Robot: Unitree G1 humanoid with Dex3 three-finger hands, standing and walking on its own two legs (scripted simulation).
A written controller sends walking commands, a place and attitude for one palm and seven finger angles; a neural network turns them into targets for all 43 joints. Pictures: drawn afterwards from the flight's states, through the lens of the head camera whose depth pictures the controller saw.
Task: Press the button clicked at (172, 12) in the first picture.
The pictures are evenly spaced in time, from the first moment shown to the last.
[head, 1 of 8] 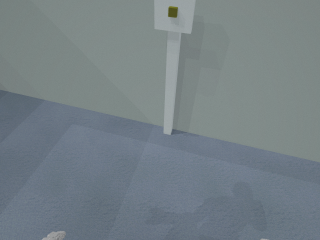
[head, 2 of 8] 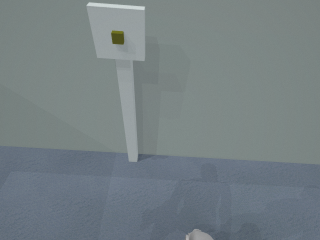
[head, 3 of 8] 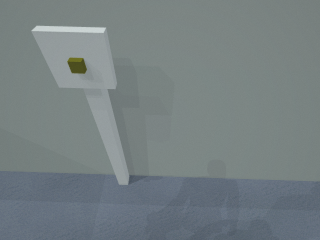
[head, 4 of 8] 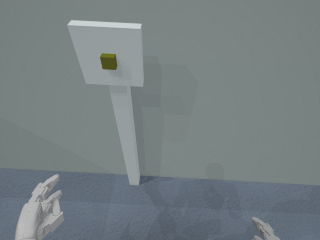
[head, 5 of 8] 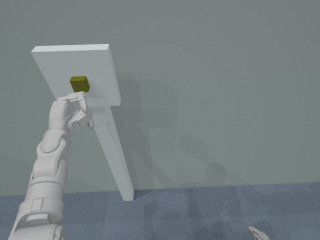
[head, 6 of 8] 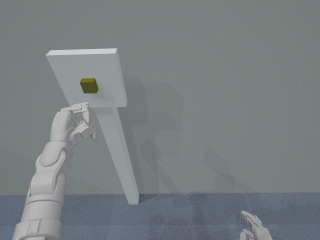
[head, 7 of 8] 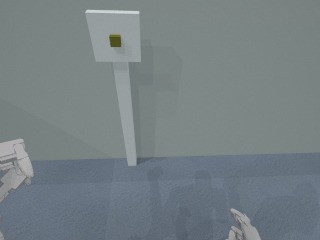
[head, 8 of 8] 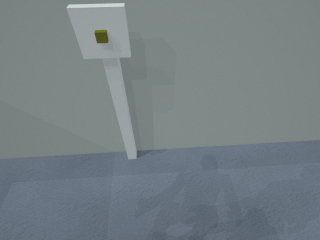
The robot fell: no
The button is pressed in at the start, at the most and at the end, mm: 0 6 0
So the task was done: yes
